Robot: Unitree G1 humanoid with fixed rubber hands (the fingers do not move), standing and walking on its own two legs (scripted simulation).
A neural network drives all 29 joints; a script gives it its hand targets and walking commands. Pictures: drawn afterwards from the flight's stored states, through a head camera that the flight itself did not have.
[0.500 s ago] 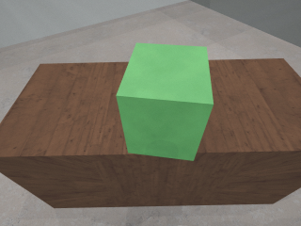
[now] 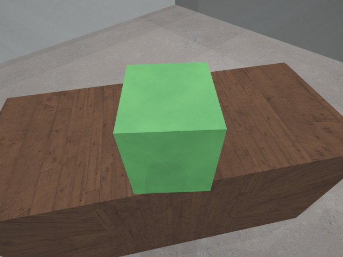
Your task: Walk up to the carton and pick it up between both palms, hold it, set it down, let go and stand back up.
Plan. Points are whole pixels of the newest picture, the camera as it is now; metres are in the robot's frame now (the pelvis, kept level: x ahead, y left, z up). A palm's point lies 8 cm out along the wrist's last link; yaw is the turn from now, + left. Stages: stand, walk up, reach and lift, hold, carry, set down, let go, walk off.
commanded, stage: walk up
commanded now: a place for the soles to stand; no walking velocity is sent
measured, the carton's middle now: (169, 129) +0.46 +0.03 +0.03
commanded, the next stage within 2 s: reach and lift in 1.20 s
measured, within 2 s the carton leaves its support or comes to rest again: neither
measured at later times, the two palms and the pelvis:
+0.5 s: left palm out of the picture +0.09 +0.25 -0.12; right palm out of the picture +0.07 -0.26 -0.14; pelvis +0.01 +0.00 -0.01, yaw -5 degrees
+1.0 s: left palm out of the picture +0.15 +0.23 -0.12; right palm out of the picture +0.02 -0.25 -0.13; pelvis +0.02 +0.00 +0.00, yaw -11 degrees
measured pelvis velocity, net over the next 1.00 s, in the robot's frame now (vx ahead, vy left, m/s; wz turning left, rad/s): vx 0.02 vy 0.00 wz -0.20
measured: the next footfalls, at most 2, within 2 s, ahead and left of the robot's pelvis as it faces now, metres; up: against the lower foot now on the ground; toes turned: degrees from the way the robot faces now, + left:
none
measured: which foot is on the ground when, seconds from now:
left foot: down 0.00-1.00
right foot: down 0.00-1.00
